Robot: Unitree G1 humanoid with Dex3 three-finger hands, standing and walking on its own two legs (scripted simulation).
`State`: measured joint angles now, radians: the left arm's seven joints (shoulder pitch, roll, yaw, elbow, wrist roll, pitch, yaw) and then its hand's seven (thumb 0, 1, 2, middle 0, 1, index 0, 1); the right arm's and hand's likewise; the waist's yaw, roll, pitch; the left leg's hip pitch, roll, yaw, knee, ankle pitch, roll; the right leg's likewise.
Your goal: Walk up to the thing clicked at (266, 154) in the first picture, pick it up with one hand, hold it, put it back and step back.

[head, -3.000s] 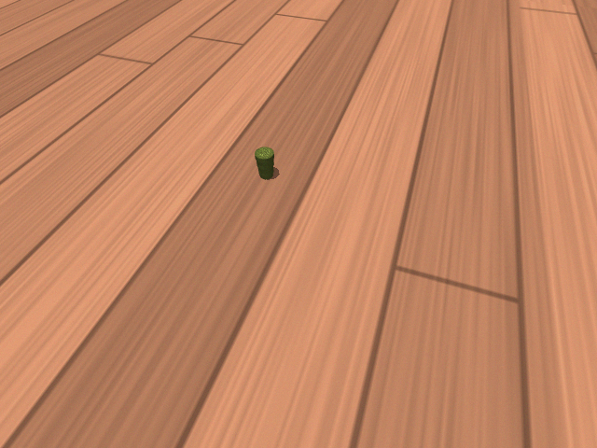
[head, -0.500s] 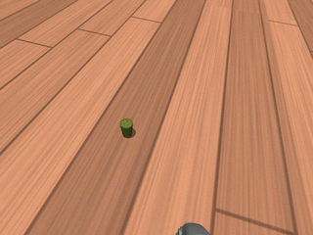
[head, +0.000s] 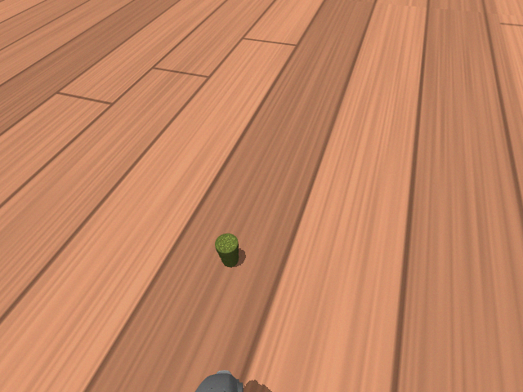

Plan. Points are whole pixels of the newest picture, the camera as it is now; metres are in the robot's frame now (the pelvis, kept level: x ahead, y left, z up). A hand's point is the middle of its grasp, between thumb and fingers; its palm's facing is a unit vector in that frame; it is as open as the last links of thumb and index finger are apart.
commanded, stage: walk up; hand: left
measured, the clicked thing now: (228, 252) +0.74 +0.21 -0.70
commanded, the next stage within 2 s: none
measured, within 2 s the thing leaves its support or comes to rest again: neither
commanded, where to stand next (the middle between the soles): +0.39 +0.00 m, yaw +1 degrees
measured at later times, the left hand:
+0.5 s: hand (131, 335) +0.24 +0.28 -0.14, palm faces -0.08 -0.92 -0.38, open 7.4 cm
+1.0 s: hand (147, 293) +0.33 +0.28 -0.17, palm faces -0.03 -0.92 -0.38, open 7.4 cm
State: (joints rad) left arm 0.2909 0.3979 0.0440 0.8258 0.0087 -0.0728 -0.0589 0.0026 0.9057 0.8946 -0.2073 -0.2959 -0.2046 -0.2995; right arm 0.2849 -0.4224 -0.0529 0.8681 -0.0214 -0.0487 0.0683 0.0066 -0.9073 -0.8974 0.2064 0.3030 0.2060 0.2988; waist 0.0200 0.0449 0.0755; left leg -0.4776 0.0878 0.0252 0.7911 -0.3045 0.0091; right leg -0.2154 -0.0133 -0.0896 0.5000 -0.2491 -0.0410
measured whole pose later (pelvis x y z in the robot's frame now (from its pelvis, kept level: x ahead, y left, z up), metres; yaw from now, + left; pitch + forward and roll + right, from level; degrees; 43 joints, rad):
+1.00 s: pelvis +0.29 +0.00 -0.02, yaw +0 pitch -3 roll +0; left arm 0.27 0.42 0.01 0.89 0.00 -0.02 0.00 0.01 0.91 0.89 -0.21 -0.30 -0.20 -0.30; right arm 0.20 -0.38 -0.04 0.87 -0.02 -0.03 0.04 0.00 -0.91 -0.90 0.21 0.30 0.21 0.30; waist 0.02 -0.02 0.11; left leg -0.40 0.04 0.05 0.67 -0.22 0.03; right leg -0.38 -0.04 -0.01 0.95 -0.54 -0.03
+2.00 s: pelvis +0.36 +0.00 +0.01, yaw +1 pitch -2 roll +0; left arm 0.08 0.36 0.00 1.17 0.00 -0.02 0.00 0.00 0.91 0.89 -0.20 -0.30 -0.20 -0.30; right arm 0.06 -0.36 0.00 1.16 -0.01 0.00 0.02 0.01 -0.91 -0.90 0.21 0.30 0.21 0.30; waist 0.00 0.01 0.05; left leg -0.16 0.02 0.01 0.36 -0.17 -0.01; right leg -0.09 -0.03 -0.06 0.33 -0.21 0.02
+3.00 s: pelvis +0.36 +0.00 +0.01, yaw +1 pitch -1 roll +0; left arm 0.09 0.35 0.00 1.14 0.00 -0.01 0.00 0.00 0.91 0.89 -0.20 -0.30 -0.20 -0.30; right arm 0.07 -0.35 0.00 1.15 -0.01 -0.01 0.01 0.01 -0.91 -0.90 0.21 0.30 0.21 0.30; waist -0.01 0.00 0.05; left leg -0.14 0.02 0.01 0.31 -0.15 -0.01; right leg -0.08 -0.03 -0.05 0.29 -0.19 0.01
